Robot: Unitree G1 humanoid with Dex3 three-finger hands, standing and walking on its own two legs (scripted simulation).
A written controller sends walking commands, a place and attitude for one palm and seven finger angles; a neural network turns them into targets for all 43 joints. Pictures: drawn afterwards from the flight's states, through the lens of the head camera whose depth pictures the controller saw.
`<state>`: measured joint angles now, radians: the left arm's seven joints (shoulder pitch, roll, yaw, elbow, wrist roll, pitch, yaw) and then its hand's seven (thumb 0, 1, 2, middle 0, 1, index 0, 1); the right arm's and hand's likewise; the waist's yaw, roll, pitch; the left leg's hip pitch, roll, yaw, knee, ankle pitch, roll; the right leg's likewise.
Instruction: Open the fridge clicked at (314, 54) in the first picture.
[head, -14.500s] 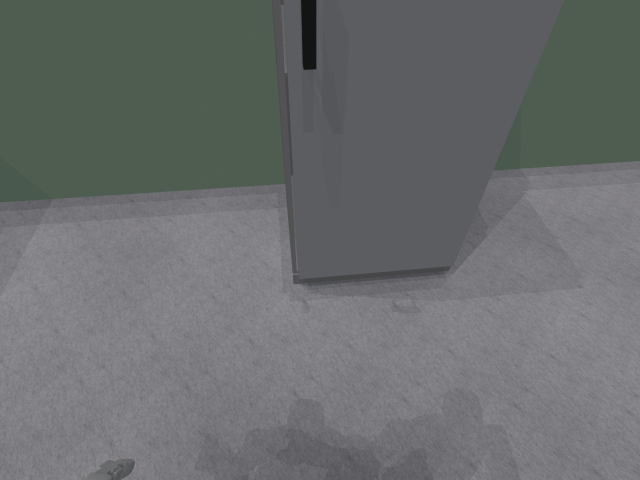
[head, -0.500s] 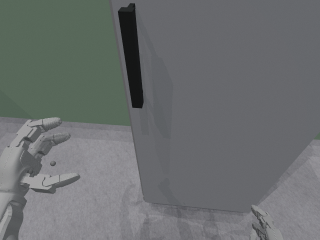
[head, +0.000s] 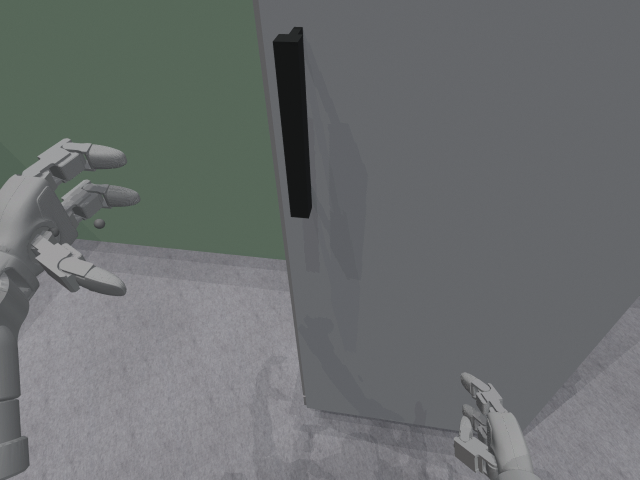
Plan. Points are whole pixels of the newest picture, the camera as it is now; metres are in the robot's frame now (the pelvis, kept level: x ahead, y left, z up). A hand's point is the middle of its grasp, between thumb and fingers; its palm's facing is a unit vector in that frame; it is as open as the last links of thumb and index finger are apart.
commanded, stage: raise the hand to about handle height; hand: left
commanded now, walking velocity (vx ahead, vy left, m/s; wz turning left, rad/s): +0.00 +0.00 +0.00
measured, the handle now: (299, 131) +0.47 +0.09 +0.24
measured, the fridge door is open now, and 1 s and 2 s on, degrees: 0 0 0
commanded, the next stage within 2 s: move the hooked fingers beside the handle in 0.58 s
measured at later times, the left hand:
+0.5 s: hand (72, 171) +0.28 +0.27 +0.29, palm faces +0.15 -0.98 -0.11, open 13.9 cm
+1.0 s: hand (130, 202) +0.31 +0.25 +0.23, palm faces +0.06 -0.99 -0.13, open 14.0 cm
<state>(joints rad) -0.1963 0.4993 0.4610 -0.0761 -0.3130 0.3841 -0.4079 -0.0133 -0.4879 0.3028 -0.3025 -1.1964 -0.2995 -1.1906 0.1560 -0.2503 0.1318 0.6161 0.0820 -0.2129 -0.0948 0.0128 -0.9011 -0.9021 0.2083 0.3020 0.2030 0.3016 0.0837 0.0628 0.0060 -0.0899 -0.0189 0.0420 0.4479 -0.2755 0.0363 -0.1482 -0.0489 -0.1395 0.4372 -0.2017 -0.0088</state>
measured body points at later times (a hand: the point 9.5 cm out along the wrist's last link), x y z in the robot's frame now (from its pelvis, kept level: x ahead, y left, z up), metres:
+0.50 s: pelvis +0.01 -0.02 +0.00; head -0.04 -0.04 +0.45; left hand +0.27 +0.32 +0.29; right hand +0.22 -0.24 -0.05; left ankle -0.01 +0.09 -0.74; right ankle +0.03 -0.12 -0.74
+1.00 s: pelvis +0.00 -0.01 +0.00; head -0.01 -0.04 +0.45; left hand +0.30 +0.30 +0.24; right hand +0.23 -0.23 -0.07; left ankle -0.01 +0.09 -0.74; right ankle +0.03 -0.12 -0.74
